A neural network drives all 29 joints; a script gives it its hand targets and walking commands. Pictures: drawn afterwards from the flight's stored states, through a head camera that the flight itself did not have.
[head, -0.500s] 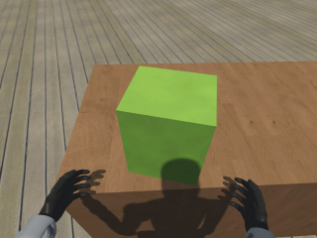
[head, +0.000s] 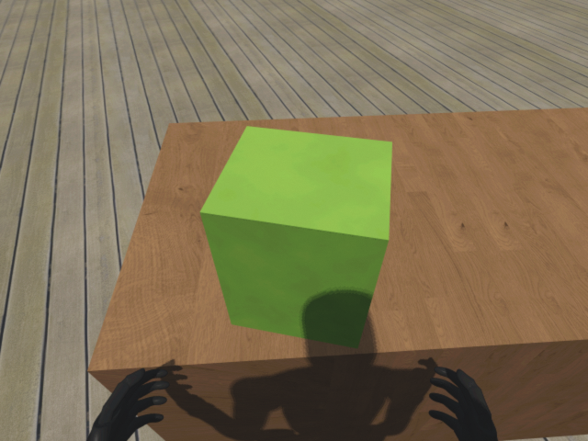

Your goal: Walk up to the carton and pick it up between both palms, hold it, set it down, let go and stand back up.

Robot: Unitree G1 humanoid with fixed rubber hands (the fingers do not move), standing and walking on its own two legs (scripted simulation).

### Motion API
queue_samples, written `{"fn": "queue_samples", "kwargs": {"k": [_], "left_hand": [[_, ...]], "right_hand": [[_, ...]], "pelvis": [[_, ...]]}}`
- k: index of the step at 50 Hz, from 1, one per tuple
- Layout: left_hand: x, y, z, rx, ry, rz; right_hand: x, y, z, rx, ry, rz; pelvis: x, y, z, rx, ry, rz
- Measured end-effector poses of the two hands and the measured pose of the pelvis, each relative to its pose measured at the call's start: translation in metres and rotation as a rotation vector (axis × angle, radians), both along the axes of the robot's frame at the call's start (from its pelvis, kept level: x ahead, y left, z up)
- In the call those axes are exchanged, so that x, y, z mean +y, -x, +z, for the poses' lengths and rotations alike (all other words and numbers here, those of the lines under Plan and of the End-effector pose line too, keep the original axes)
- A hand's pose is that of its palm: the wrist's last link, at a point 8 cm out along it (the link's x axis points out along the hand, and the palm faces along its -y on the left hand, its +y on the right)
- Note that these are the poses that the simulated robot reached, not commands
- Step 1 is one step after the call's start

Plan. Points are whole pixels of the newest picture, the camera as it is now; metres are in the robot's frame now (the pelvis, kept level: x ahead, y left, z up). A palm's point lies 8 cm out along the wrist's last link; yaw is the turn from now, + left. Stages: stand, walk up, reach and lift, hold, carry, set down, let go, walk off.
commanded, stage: set down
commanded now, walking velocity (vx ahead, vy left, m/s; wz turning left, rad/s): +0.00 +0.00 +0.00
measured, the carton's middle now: (304, 241) +0.41 +0.02 +0.06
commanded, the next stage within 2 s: let go in 0.88 s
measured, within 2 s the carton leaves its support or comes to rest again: neither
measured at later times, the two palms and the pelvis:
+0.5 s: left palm out of the picture +0.14 +0.23 -0.06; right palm out of the picture +0.14 -0.22 -0.06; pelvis -0.01 -0.01 +0.00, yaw +0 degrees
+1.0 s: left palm out of the picture +0.15 +0.20 -0.08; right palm out of the picture +0.14 -0.25 -0.08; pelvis -0.01 -0.02 +0.00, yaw +0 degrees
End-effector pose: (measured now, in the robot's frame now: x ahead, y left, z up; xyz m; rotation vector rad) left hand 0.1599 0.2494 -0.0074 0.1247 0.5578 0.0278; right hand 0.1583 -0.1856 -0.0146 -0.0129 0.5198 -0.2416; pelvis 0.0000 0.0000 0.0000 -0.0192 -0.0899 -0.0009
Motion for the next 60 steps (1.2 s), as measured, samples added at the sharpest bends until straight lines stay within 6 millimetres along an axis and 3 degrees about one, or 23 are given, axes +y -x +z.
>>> {"fn": "queue_samples", "kwargs": {"k": [36, 51, 60], "left_hand": [[-0.03, 0.022, -0.067, 0.28, -0.067, 0.098], [-0.046, 0.012, -0.075, 0.281, -0.061, 0.092], [-0.047, 0.011, -0.076, 0.28, -0.061, 0.09]], "right_hand": [[-0.045, 0.022, -0.068, 0.218, 0.067, 0.164], [-0.064, 0.018, -0.07, 0.224, 0.102, 0.18], [-0.065, 0.018, -0.069, 0.222, 0.104, 0.182]], "pelvis": [[-0.017, 0.013, -0.001, 0.013, -0.019, -0.002], [-0.024, 0.008, -0.002, 0.02, -0.019, -0.002], [-0.024, 0.007, -0.002, 0.018, -0.019, -0.002]]}}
